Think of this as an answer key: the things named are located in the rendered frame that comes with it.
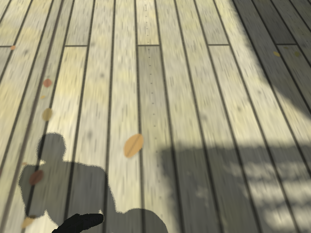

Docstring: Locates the left robot hand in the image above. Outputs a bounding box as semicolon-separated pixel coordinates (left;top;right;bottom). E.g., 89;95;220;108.
52;214;104;233

